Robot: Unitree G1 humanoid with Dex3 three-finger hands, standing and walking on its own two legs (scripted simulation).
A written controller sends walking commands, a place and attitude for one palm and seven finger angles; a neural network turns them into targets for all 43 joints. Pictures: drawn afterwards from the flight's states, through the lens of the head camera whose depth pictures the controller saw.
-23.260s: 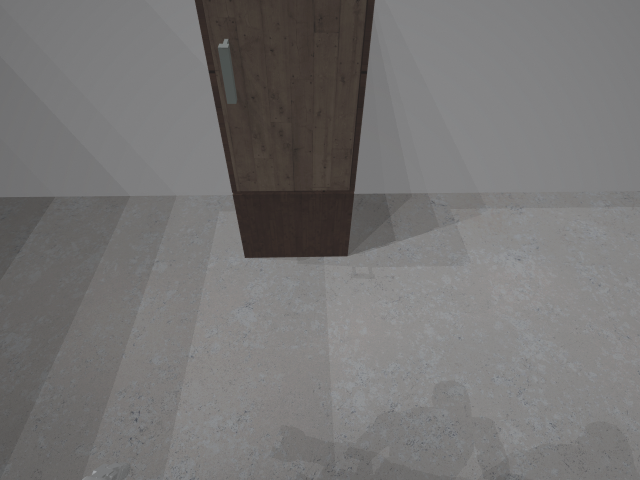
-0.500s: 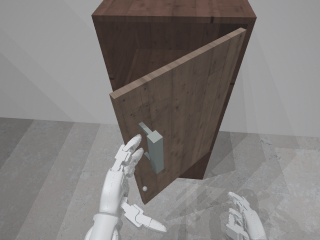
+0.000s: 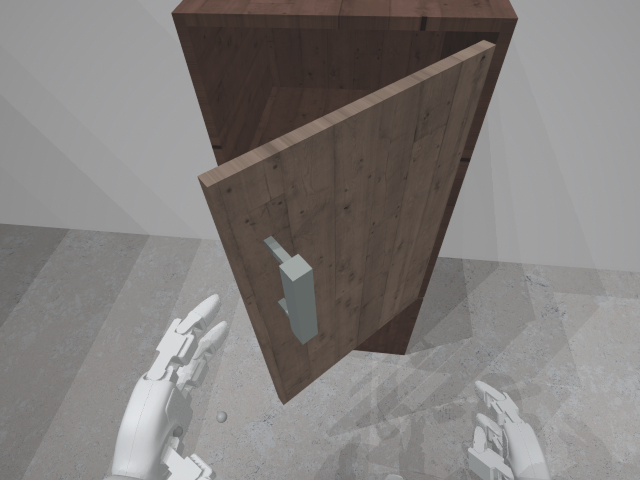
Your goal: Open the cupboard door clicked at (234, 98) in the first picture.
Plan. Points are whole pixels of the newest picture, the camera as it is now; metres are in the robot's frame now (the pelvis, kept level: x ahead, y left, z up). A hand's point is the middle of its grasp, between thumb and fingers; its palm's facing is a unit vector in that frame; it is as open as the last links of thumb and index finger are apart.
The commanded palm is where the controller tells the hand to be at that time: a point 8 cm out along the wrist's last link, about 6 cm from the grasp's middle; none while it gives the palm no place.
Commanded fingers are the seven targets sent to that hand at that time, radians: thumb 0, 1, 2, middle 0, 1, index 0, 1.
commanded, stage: draw the hand back to the body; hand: left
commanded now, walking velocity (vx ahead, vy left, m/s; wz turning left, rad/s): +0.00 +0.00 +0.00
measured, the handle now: (289, 291) +0.32 +0.06 +0.09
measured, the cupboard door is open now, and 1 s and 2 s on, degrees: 45 45 45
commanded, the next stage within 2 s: step back with the hand held close in 1.68 s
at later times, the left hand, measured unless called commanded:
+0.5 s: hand (152, 399) +0.18 +0.16 +0.13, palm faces -0.06 -0.99 -0.08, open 16.3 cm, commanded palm +0.14 +0.22 +0.14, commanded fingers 0.00 -0.47 0.31 -0.15 -0.30 -0.15 -0.30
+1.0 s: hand (34, 349) +0.20 +0.25 +0.17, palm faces +0.29 -0.87 -0.39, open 12.7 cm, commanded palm +0.15 +0.30 +0.20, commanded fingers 0.00 0.41 0.69 -0.18 -0.30 -0.18 -0.30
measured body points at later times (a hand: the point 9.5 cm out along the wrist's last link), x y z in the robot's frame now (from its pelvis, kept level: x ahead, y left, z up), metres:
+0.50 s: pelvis +0.00 +0.03 +0.01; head +0.00 +0.01 +0.46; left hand +0.18 +0.22 +0.13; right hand +0.19 -0.19 -0.05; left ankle -0.02 +0.13 -0.68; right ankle +0.02 -0.08 -0.68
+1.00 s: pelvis +0.02 +0.04 +0.05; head +0.01 +0.02 +0.50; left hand +0.18 +0.30 +0.20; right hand +0.20 -0.17 -0.03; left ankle -0.02 +0.13 -0.68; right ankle +0.02 -0.08 -0.68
